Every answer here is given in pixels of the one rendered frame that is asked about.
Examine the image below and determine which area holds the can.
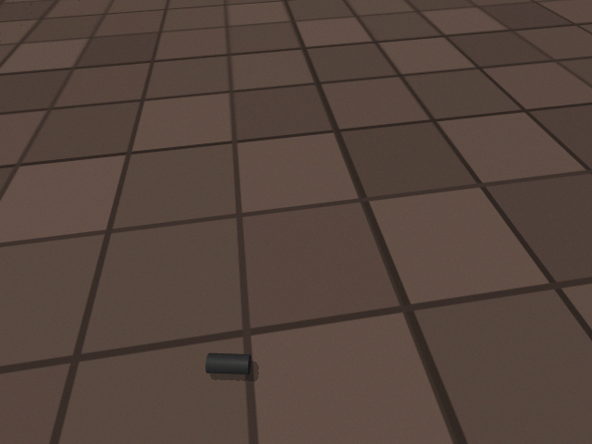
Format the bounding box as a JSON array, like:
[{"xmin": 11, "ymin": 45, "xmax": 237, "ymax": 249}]
[{"xmin": 205, "ymin": 353, "xmax": 252, "ymax": 375}]

